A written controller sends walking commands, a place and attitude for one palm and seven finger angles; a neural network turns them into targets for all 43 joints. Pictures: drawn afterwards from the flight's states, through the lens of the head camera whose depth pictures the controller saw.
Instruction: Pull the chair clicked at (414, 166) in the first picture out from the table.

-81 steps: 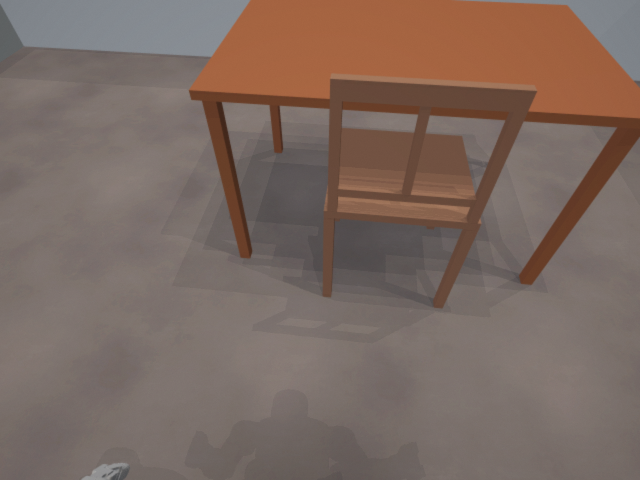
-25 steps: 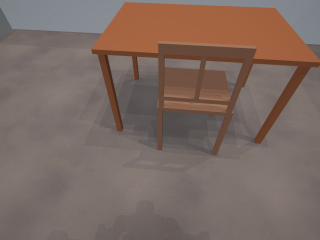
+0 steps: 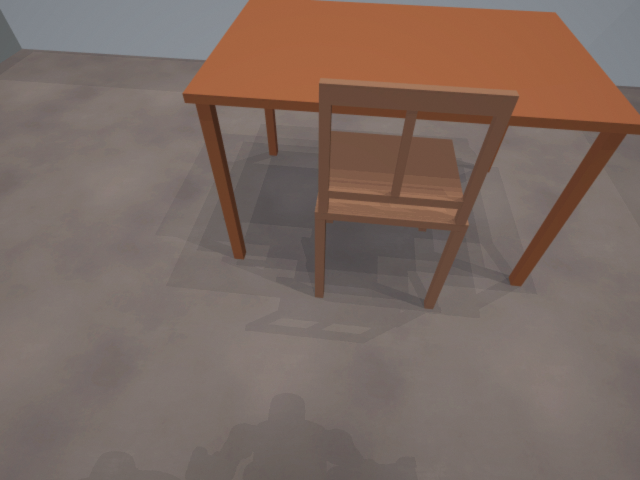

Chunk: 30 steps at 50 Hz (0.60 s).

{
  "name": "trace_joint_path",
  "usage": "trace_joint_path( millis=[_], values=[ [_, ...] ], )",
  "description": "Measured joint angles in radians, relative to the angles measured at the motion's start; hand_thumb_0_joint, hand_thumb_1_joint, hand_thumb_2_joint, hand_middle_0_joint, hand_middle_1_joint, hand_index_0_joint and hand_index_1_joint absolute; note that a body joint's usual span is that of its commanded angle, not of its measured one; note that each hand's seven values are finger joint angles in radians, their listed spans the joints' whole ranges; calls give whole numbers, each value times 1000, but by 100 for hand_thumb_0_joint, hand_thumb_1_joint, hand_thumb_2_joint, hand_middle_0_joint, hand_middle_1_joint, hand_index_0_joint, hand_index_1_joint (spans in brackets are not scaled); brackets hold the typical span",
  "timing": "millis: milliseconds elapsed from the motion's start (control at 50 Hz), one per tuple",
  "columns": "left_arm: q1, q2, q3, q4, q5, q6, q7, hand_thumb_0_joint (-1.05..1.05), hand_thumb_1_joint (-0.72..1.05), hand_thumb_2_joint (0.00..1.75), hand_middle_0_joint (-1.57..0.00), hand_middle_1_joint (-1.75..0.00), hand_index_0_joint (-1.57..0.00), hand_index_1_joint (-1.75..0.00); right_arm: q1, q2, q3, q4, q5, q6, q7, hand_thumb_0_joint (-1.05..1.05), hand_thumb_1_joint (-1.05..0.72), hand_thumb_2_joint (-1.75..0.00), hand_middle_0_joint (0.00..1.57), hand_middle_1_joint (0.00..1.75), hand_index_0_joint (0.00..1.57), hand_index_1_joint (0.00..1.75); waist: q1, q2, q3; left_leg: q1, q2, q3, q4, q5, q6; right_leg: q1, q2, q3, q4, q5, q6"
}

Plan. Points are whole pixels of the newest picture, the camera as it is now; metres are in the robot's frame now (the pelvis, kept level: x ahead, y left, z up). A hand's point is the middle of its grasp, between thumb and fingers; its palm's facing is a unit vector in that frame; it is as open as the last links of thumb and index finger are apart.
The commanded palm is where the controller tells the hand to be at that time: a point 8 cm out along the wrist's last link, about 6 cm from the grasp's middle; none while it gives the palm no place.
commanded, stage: walk to a spot facing it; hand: left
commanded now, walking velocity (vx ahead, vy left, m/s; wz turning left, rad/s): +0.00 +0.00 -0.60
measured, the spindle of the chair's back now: (403, 155) +0.87 -0.15 -0.11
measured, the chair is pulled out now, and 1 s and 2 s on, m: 0.00 0.00 0.00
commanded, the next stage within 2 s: none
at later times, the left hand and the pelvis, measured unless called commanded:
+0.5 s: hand out of the picture +0.04 +0.17 -0.17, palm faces -0.17 -0.96 -0.24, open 7.4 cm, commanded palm none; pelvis -0.03 -0.02 -0.01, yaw -14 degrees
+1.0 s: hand out of the picture +0.14 +0.21 -0.17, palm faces -0.46 -0.86 -0.23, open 7.4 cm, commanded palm none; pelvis -0.04 +0.05 +0.00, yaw -32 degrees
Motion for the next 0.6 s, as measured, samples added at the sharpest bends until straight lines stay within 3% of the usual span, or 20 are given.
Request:
trace_joint_path(
  millis=[200,240,300,320,360,400,440,600],
  values=[
    [59,-46,25,-82,5,54,3,0,90,90,-20,-30,-20,-30,18,71,-26,-113,-3,26,-19,0,-91,-90,20,30,20,30,9,-15,18,-67,26,92,151,-85,-4,-124,32,89,193,-67,-1],
    [69,-60,29,-104,6,60,-2,0,90,90,-20,-30,-20,-30,28,88,-30,-131,-5,31,-17,0,-91,-90,20,30,20,30,14,-22,31,-80,31,116,189,-105,-5,-165,29,75,267,-89,1],
    [90,-88,36,-132,8,64,-11,0,90,90,-20,-30,-20,-30,41,101,-38,-147,-7,39,-12,0,-91,-90,20,30,20,30,25,-11,53,-95,56,153,266,-148,-15,-190,13,9,334,-137,1],
    [95,-102,37,-139,11,60,-13,0,90,90,-21,-30,-20,-30,45,98,-42,-151,-6,44,-10,0,-91,-90,20,30,20,30,21,13,60,-115,79,147,314,-169,-18,-191,28,-5,340,-131,-22],
    [107,-122,36,-156,14,46,-8,0,90,90,-21,-30,-20,-30,50,99,-50,-152,-4,63,-11,0,-91,-90,20,30,20,30,17,27,62,-201,66,85,497,-268,-24,-206,42,-14,345,-131,-53],
    [118,-141,35,-166,10,41,0,0,90,90,-21,-30,-20,-30,47,102,-55,-149,-2,75,-11,0,-91,-90,20,30,20,30,23,29,68,-277,35,26,665,-271,-25,-200,50,-4,301,-101,-60],
    [128,-154,34,-168,8,42,4,0,90,90,-21,-30,-20,-30,41,104,-59,-152,-5,74,-9,0,-91,-90,20,30,20,30,26,26,70,-322,25,4,741,-226,-32,-190,60,16,241,-59,-64],
    [154,-152,46,-167,8,43,2,0,90,90,-21,-30,-21,-30,18,107,-65,-186,-3,63,-17,0,-91,-90,20,30,20,30,34,-5,42,-312,12,-29,621,-192,-48,-186,83,120,104,49,-49]
  ],
)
